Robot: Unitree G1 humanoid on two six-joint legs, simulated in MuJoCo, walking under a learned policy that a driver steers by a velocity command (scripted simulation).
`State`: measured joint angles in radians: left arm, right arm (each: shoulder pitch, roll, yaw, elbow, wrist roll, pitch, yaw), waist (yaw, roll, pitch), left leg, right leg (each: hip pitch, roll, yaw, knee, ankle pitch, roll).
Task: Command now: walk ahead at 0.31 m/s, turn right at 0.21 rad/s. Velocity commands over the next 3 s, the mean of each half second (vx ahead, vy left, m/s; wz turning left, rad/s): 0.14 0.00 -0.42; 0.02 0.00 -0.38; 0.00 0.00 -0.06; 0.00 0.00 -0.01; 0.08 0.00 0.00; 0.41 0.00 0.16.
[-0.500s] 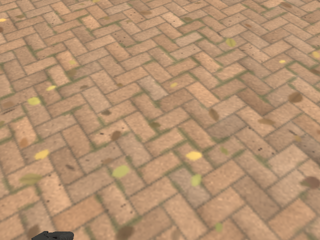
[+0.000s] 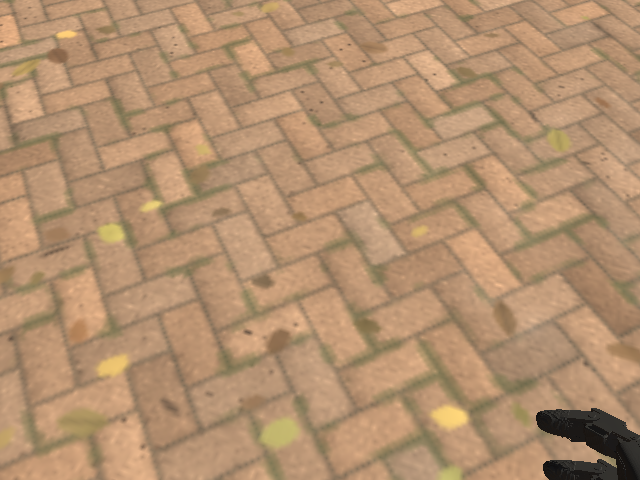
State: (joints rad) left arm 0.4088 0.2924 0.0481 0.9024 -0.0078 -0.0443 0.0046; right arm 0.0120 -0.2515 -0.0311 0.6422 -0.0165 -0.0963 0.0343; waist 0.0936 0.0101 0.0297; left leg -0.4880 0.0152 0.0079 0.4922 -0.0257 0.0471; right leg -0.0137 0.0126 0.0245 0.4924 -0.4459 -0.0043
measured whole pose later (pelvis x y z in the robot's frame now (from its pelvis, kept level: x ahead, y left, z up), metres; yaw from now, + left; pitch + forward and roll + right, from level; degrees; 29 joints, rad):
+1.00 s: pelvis +0.14 +0.00 +0.01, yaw -27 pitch +0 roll +0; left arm 0.13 0.28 0.05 0.71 0.01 0.03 0.03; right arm 0.16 -0.26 -0.05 0.85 -0.03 -0.01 0.00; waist -0.01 -0.04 0.03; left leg -0.25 0.00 -0.01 0.51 -0.27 0.01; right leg -0.34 0.05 0.11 0.67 -0.42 0.02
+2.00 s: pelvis +0.14 -0.01 +0.01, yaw -26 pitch -2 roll +0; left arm 0.21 0.23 0.02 1.06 0.00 0.00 0.04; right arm 0.20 -0.23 -0.01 1.08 0.00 0.00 -0.04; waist -0.01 0.00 0.04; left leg -0.21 0.01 -0.02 0.49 -0.25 -0.02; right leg -0.19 0.01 0.06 0.49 -0.27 0.02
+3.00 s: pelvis +0.38 -0.10 -0.01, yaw -20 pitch +2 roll +0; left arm 0.46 0.24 0.03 1.06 0.01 -0.07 0.02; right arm -0.01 -0.25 -0.05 0.83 0.03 -0.08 0.05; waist 0.04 0.00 0.04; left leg -0.54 -0.05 0.07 0.64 -0.14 0.13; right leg 0.03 -0.04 -0.06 0.75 -0.47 0.02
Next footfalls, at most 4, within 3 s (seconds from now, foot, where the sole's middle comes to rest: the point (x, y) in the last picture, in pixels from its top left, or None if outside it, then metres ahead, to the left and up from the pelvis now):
0.46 right None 0.11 -0.14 -0.76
0.90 left None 0.24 0.08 -0.76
2.96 left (401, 432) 0.56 -0.09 -0.76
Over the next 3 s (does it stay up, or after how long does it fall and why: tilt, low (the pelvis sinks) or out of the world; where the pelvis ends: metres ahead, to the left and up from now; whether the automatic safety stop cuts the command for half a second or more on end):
stays up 0.38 -0.10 -0.01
